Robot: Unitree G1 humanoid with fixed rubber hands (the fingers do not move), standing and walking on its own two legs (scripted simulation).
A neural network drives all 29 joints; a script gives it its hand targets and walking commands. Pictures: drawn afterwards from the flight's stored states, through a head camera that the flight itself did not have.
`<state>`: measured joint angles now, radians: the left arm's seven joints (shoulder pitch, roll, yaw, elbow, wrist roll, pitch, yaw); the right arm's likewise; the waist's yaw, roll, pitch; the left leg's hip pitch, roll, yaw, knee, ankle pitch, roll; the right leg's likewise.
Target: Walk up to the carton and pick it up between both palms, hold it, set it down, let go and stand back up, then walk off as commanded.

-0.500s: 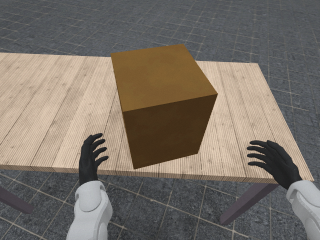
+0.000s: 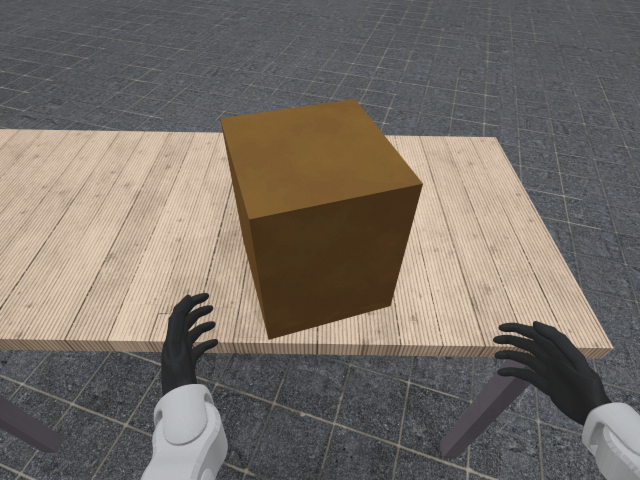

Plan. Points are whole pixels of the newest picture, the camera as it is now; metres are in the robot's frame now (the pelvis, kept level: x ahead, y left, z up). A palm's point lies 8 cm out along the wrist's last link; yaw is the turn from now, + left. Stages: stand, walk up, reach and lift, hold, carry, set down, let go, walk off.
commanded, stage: set down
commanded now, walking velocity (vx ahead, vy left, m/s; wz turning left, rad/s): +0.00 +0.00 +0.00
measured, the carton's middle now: (311, 219) +0.45 +0.05 +0.07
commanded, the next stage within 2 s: none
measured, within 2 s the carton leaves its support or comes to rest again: neither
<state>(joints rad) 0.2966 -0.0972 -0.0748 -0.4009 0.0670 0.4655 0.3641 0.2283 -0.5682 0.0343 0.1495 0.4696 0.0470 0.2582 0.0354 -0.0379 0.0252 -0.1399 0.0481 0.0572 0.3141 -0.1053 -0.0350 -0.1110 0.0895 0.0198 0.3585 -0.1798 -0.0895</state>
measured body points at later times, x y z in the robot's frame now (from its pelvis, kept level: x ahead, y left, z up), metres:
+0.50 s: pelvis +0.03 +0.01 +0.00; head +0.05 +0.02 +0.45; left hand +0.22 +0.19 +0.03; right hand +0.22 -0.24 +0.01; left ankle +0.04 +0.14 -0.75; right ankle +0.01 -0.06 -0.75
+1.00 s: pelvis +0.02 +0.01 +0.00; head +0.03 +0.02 +0.45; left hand +0.19 +0.21 -0.02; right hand +0.21 -0.23 -0.02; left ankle +0.04 +0.14 -0.75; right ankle +0.01 -0.06 -0.75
